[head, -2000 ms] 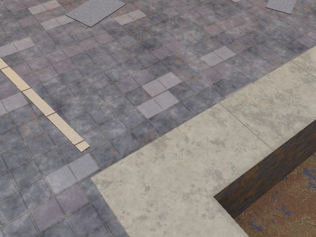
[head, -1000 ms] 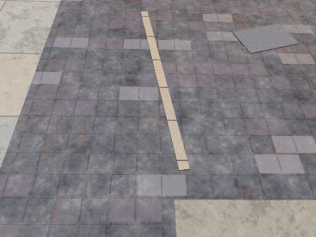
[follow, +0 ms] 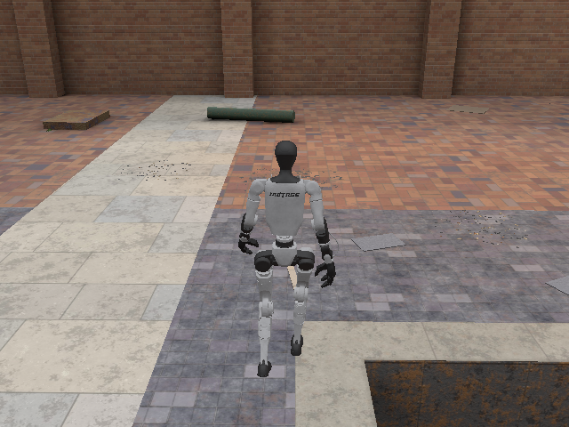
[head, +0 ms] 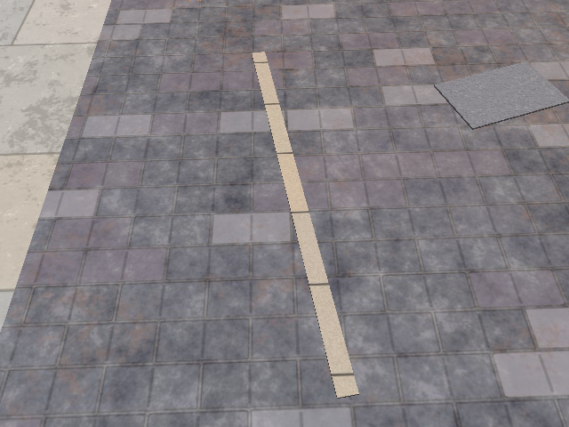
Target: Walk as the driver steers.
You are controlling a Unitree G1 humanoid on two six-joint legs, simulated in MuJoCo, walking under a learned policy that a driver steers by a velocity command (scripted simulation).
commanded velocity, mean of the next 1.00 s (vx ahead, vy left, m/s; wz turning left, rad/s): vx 0.49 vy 0.00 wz -0.10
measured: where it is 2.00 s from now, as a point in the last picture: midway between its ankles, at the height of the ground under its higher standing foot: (344, 218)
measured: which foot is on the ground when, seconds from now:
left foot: up 0.00-0.44, down 0.46-1.00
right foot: down 0.00-0.48, up 0.50-1.00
